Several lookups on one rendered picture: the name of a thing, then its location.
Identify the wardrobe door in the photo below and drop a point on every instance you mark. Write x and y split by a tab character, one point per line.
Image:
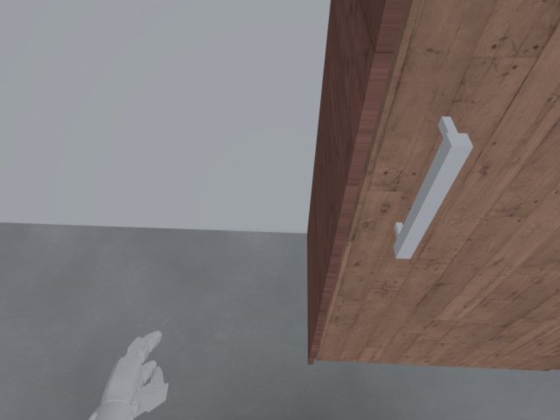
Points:
482	289

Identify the robot left hand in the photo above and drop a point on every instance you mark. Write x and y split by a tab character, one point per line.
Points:
127	379

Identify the robot left forearm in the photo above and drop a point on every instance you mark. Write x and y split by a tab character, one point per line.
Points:
113	411

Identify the handle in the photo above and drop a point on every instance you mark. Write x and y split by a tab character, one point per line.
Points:
450	157

